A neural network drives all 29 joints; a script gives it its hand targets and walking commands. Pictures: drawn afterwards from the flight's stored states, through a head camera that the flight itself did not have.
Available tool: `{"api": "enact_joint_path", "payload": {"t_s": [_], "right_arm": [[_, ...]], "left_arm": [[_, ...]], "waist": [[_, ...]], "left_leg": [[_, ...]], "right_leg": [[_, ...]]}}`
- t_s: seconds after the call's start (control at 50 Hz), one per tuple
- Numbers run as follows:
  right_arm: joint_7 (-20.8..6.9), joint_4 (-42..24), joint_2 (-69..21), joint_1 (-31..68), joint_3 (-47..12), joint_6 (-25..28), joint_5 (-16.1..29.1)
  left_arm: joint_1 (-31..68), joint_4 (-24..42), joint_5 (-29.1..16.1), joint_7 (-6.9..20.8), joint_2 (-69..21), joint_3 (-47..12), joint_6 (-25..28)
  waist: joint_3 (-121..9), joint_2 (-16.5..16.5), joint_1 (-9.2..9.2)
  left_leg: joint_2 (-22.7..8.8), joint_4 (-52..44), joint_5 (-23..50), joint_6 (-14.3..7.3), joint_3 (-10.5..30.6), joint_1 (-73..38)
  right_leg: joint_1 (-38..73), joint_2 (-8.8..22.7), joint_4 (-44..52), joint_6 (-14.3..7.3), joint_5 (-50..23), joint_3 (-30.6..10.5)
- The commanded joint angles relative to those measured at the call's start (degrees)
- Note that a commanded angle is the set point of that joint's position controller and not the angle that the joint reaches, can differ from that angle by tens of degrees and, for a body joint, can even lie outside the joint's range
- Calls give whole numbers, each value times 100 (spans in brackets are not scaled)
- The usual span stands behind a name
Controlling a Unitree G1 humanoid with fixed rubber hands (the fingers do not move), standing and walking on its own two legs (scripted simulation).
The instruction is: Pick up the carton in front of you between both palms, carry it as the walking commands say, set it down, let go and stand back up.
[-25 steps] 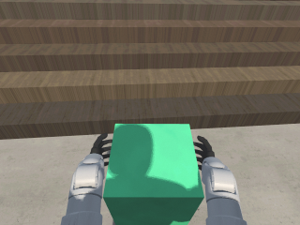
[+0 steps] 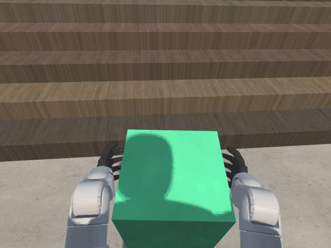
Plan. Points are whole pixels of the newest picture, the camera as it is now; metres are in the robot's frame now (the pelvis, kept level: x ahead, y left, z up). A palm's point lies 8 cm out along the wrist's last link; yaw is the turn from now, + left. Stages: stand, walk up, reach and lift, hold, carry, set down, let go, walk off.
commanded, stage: carry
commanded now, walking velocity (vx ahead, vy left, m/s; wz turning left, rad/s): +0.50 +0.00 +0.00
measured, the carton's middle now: (170, 193) +0.28 -0.01 +0.02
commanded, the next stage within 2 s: none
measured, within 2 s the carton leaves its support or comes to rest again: neither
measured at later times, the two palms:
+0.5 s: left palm (130, 107) +0.54 +0.12 +0.09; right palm (224, 113) +0.52 -0.17 +0.09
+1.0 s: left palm (143, 53) +0.91 +0.11 +0.12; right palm (210, 56) +0.90 -0.19 +0.12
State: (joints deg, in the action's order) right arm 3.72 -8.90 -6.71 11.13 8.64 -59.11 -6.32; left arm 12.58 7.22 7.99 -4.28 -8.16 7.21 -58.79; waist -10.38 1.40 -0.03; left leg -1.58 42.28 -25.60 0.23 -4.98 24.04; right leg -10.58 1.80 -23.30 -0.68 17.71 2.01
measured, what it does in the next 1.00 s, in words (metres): walks ahead: left foot, then right foot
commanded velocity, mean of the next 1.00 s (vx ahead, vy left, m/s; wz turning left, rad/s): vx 0.50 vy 0.00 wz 0.00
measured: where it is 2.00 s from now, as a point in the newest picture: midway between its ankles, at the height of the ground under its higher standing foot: (163, 129)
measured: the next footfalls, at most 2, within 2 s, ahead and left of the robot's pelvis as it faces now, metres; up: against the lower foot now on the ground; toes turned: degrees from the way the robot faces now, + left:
left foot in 0.12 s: +0.16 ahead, +0.11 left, +0.00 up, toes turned +9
right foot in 0.54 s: +0.49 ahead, -0.13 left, +0.00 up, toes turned -14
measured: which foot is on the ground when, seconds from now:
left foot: up 0.00-0.10, down 0.12-0.54, up 0.56-1.00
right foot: down 0.00-0.14, up 0.16-0.52, down 0.54-1.00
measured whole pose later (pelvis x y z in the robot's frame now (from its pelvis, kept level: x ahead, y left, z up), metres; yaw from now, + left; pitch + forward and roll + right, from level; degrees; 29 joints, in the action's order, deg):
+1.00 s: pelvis +0.62 -0.03 -0.02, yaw -2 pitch +4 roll +0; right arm 7.7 -26.3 -6.2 14.8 7.6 -69.5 -2.8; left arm 16.1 24.7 2.2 -7.9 -7.1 7.2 -69.2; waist -5.6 -0.2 1.1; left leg -4.1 32.5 -4.0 -2.9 -10.0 33.2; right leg 2.1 1.9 -19.4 0.6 24.8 12.4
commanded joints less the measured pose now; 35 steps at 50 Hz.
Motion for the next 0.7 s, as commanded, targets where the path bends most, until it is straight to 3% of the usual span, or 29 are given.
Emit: {"api": "enact_joint_path", "payload": {"t_s": [0.0, 0.04, 0.08, 0.1, 0.12, 0.14, 0.16, 0.18, 0.22, 0.24, 0.28, 0.38, 0.44, 0.48, 0.5, 0.52, 0.54, 0.56, 0.58, 0.6, 0.62, 0.64, 0.68], "right_arm": [[-697, -847, -4918, 2531, -4194, -345, 1916], [-603, -1183, -4823, 2054, -4180, -514, 1864], [-541, -1416, -4863, 1624, -4130, -667, 1830], [-521, -1533, -4839, 1379, -4066, -737, 1797], [-492, -1652, -4722, 1105, -3975, -817, 1718], [-464, -1647, -4707, 1032, -3917, -854, 1672], [-452, -1871, -4772, 1306, -3932, -893, 1733], [-441, -2100, -4845, 1543, -3997, -937, 1827], [-419, -2302, -4855, 1812, -4144, -1021, 2048], [-419, -2350, -4815, 1826, -4232, -1054, 2152], [-437, -2301, -4660, 1694, -4311, -1125, 2271], [-522, -2078, -4381, 1511, -4262, -1239, 2361], [-568, -2107, -4450, 1497, -4224, -1223, 2319], [-588, -2170, -4473, 1485, -4225, -1211, 2245], [-594, -2202, -4449, 1441, -4228, -1209, 2204], [-593, -2195, -4364, 1373, -4215, -1206, 2152], [-591, -2235, -4271, 1477, -4235, -1208, 2103], [-597, -2360, -4275, 1610, -4291, -1200, 2092], [-620, -2343, -4413, 1733, -4352, -1158, 2121], [-651, -2359, -4602, 1847, -4416, -1100, 2146], [-673, -2293, -4769, 1879, -4437, -1033, 2139], [-687, -2187, -4889, 1801, -4425, -966, 2110], [-675, -2017, -4939, 1580, -4399, -855, 1948]], "left_arm": [[2247, 1108, -1913, 729, -4711, -3893, -377], [1850, 1438, -2061, 716, -4715, -4035, -567], [1569, 1742, -2207, 704, -4690, -4140, -730], [1475, 1926, -2264, 697, -4624, -4161, -808], [1434, 2082, -2311, 695, -4541, -4155, -898], [1568, 2374, -2410, 709, -4494, -4207, -1006], [1945, 2586, -2526, 726, -4485, -4319, -1070], [2086, 2650, -2585, 729, -4533, -4319, -1105], [1843, 2465, -2569, 687, -4641, -4217, -1138], [1639, 2386, -2491, 646, -4609, -4139, -1149], [1268, 2182, -2265, 547, -4481, -3983, -1177], [930, 1949, -1947, 384, -4303, -3794, -1234], [1148, 2183, -2030, 415, -4378, -3917, -1228], [1142, 2258, -2083, 460, -4414, -3967, -1207], [1043, 2243, -2093, 485, -4408, -3967, -1193], [1013, 2230, -2097, 513, -4383, -3963, -1180], [1049, 2189, -2073, 533, -4256, -3921, -1168], [1244, 2150, -2154, 575, -4319, -4014, -1128], [1301, 2236, -2260, 627, -4495, -4088, -1094], [1472, 2314, -2337, 671, -4722, -4197, -1032], [1633, 2355, -2380, 706, -4891, -4263, -971], [1731, 2366, -2405, 731, -4992, -4335, -915], [1670, 2293, -2422, 778, -4985, -4404, -841]], "waist": [[-617, 857, 169], [-640, 929, 162], [-792, 575, 64], [-1032, 326, 14], [-1269, -563, -87], [-1098, -1825, -146], [-823, -1392, -179], [-650, -932, -179], [-600, -253, -135], [-530, -296, -118], [-376, -542, -121], [97, -861, -133], [298, -1146, -125], [112, -1131, -49], [-156, -948, 39], [-561, -637, 123], [-971, 389, 208], [-1160, 1708, 153], [-1060, 1354, 120], [-1032, 929, 116], [-1066, 269, 84], [-981, 20, 55], [-972, 309, 60]], "left_leg": [[107, -540, 429, 55, -385, 1270], [228, -1127, 816, 69, -613, 557], [390, -2057, 1539, 10, -914, -1381], [123, -2043, 1431, -100, -683, -2727], [-1029, -2431, 242, -349, 830, -3723], [-2386, -3064, -291, -1035, 3315, -4255], [-2634, -3047, 79, -1462, 3654, -3884], [-2488, -3008, 653, -1454, 3306, -3457], [-2120, -3185, 745, -1134, 2280, -2820], [-1908, -3332, 760, -968, 1775, -2607], [-1645, -3482, 1199, -833, 1095, -2448], [-1228, -3325, 2461, -663, 72, -2265], [-1252, -3242, 2661, -584, -166, -2201], [-1179, -2514, 3551, -477, -478, -2199], [-987, -1690, 4017, -330, -815, -2027], [-782, -527, 3795, -154, -952, -1382], [-413, 1129, 2518, 95, -826, -143], [264, 2634, -30, 216, -425, 1312], [-111, 3344, -96, -4, 346, 1601], [-348, 3541, 130, -176, 451, 1618], [-574, 3313, 522, -249, 539, 1528], [-730, 2880, 854, -259, 599, 1325], [-646, 2253, 1154, -233, 360, 1073]], "right_leg": [[1762, 1287, 798, -713, -1687, -1319], [1359, 1171, 669, -637, -1661, -870], [189, 913, -75, -416, -1502, -196], [-742, 791, -689, -274, -1438, 58], [-1814, 545, -2062, -30, -326, 417], [-3399, -136, -3315, 135, 935, 601], [-3710, 221, -4093, 6, 1123, 10], [-3830, 447, -4448, -83, 996, -102], [-3528, 734, -4236, -84, 323, -174], [-3329, 729, -3781, -27, 20, -75], [-3068, 572, -3004, 109, -345, 224], [-2476, 212, -1223, 130, -1058, 855], [-1977, 201, -826, -3, -1451, 1044], [-1179, -13, -669, -95, -1226, 1307], [-347, -269, -505, -113, -949, 1573], [910, -152, -526, -133, -615, 1328], [1904, 1239, 213, -537, 1005, -959], [2634, 2394, 1095, -1215, 1128, -3284], [2275, 2377, 1199, -1230, 231, -3197], [1914, 2198, 1005, -1152, -532, -2566], [1599, 2073, 939, -1007, -766, -2031], [1195, 1931, 1058, -832, -842, -1550], [961, 1723, 1220, -656, -712, -849]]}}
